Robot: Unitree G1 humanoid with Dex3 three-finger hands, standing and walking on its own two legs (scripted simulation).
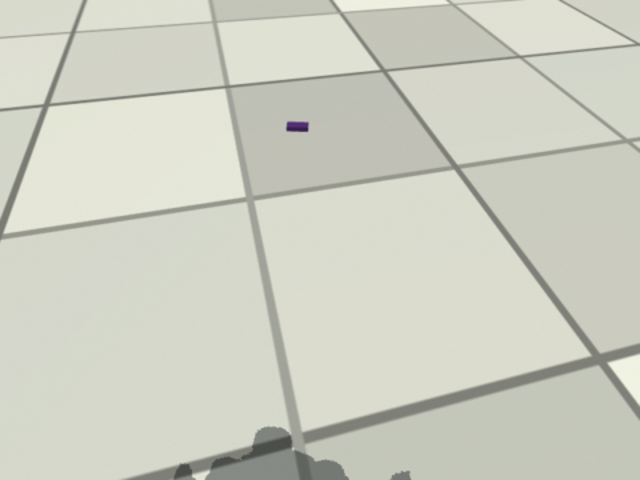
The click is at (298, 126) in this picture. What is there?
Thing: flat box
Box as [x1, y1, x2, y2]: [287, 122, 307, 131]
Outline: 287,122 287,130 307,131 307,122
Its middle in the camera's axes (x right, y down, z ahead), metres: -0.11 -0.61 +2.17
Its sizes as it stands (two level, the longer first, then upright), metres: 0.117 0.052 0.027
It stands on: the floor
